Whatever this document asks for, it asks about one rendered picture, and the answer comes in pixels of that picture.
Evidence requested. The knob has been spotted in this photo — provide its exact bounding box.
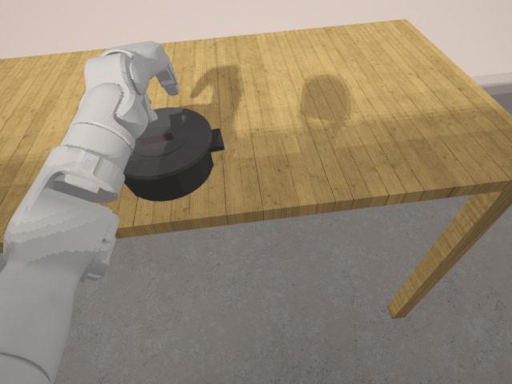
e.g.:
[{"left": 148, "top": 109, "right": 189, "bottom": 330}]
[{"left": 139, "top": 114, "right": 174, "bottom": 146}]

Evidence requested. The lid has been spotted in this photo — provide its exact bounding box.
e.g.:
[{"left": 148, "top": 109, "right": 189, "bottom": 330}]
[{"left": 123, "top": 107, "right": 212, "bottom": 180}]

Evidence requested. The left robot upper arm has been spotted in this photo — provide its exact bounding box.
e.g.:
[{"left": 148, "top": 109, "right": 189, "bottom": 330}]
[{"left": 0, "top": 188, "right": 119, "bottom": 384}]

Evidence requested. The left robot forearm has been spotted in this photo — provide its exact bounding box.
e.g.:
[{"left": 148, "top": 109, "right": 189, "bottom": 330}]
[{"left": 3, "top": 48, "right": 150, "bottom": 263}]

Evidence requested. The table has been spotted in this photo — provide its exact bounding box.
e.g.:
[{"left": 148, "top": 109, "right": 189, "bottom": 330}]
[{"left": 0, "top": 19, "right": 512, "bottom": 319}]

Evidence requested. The left robot hand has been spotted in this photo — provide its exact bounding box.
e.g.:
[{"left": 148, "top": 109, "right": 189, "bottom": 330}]
[{"left": 99, "top": 41, "right": 179, "bottom": 123}]

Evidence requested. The pot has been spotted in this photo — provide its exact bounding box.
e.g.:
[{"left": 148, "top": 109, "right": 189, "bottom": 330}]
[{"left": 124, "top": 128, "right": 225, "bottom": 202}]

